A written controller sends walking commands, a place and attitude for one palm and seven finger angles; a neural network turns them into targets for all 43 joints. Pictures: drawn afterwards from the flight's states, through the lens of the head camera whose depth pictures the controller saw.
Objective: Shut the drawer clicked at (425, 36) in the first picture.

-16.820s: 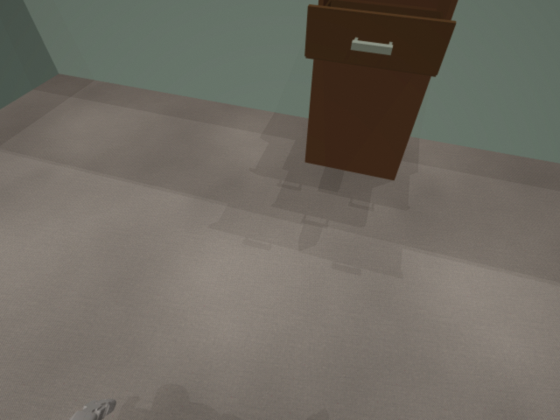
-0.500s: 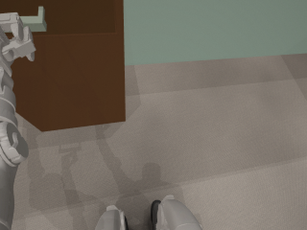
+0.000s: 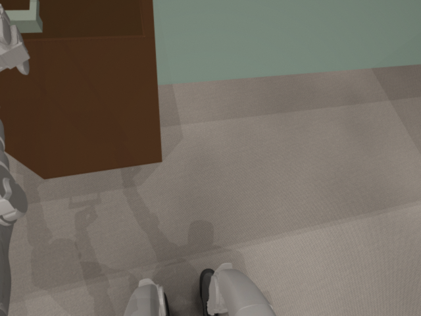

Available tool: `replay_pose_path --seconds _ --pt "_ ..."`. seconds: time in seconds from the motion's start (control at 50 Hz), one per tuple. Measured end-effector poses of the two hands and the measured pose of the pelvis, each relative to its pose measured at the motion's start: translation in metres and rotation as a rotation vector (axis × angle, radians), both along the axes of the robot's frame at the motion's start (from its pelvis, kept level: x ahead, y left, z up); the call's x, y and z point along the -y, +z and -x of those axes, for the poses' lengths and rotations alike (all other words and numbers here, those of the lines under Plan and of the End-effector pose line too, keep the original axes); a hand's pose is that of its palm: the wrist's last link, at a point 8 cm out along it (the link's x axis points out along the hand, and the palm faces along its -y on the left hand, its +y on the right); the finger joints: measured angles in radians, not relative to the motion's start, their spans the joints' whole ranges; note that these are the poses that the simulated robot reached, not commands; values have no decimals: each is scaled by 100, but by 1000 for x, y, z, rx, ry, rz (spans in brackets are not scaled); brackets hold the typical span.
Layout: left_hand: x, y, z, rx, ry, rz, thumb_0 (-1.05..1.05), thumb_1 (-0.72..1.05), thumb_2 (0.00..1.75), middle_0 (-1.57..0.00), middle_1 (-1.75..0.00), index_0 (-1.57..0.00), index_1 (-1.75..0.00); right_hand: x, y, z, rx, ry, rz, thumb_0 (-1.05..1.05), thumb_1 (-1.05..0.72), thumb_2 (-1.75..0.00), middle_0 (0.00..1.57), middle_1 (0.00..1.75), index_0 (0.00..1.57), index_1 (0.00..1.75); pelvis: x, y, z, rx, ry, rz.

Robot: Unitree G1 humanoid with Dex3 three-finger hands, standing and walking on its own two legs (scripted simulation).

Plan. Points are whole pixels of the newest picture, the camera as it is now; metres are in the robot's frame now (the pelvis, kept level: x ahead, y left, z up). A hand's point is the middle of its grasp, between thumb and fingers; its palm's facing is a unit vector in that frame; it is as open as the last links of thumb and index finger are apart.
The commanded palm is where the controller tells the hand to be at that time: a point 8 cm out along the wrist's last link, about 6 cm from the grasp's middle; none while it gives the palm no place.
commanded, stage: pull the fist back off the drawer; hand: left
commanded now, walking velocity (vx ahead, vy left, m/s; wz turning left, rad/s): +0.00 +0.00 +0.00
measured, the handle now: out of the picture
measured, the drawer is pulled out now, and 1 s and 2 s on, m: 0.00 0.00 0.00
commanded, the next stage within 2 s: draw the hand back to the body in 0.34 s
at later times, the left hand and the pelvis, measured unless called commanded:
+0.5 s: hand (4, 63) +0.52 +0.25 +0.10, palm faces +0.10 -1.00 -0.02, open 3.3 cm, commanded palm +0.48 +0.28 +0.11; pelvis +0.05 +0.01 +0.02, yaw -1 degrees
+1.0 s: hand out of the picture +0.38 +0.24 +0.16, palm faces +0.14 -0.98 -0.13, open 3.3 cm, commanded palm +0.34 +0.29 +0.17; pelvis +0.05 +0.01 +0.05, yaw +1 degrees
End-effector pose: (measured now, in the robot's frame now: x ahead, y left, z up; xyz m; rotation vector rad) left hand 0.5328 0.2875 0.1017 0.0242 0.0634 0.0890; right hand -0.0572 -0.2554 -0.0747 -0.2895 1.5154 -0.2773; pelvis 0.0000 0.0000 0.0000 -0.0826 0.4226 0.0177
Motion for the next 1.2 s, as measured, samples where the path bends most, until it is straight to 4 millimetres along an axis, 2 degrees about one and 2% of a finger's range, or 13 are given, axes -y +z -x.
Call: replay_pose_path --seconds 0.12,0.22,0.42,0.56,0.7,0.78,0.88,0.96,1.04,1.2 --pt "7 0 2 12 -3 11 5 83 93 -140 -160 -140 -160 -4 0 -8 16 -29 -22 0 -90 -90 20 30 20 30 -1 5 -9 16 -21 -9" --pt "8 0 7 24 -2 5 3 87 92 -140 -160 -140 -160 -6 0 -26 52 -46 -35 0 -90 -90 20 30 20 30 -3 11 -21 31 -41 -17" --pt "-11 -5 30 22 21 15 2 90 91 -140 -160 -140 -160 -4 0 -88 148 -8 -38 0 -90 -90 20 30 20 30 -7 19 -42 67 -37 -21" --pt "-10 7 43 83 -22 -7 2 90 90 -140 -160 -140 -160 -2 2 -128 217 24 -35 0 -90 -90 20 30 20 30 -13 24 -51 86 -26 -19" --pt "0 18 81 59 -34 13 2 90 90 -140 -160 -140 -160 -14 8 -170 367 39 -81 0 -90 -90 20 30 20 30 -16 35 -62 150 -25 -28" --pt "-2 25 107 61 4 -5 2 90 90 -140 -160 -140 -160 -21 14 -195 463 69 -104 1 -90 -90 20 30 20 30 -16 39 -61 191 -20 -35" --pt "-6 44 143 96 19 -30 2 90 90 -140 -160 -140 -160 -28 21 -219 566 123 -130 1 -90 -90 20 30 20 30 -13 43 -56 242 -9 -43" --pt "-8 57 169 104 16 -23 2 90 90 -140 -160 -140 -160 -30 28 -232 635 161 -139 1 -90 -90 20 30 20 30 -10 46 -50 284 4 -50" --pt "-2 72 196 80 83 -181 2 90 90 -140 -160 -140 -160 -29 37 -243 695 187 -142 1 -90 -90 20 30 20 30 -7 51 -42 338 6 -59" --pt "7 83 254 77 211 -265 2 90 90 -140 -160 -140 -160 -26 53 -253 760 220 -143 1 -90 -90 20 30 20 30 1 61 -32 428 4 -77"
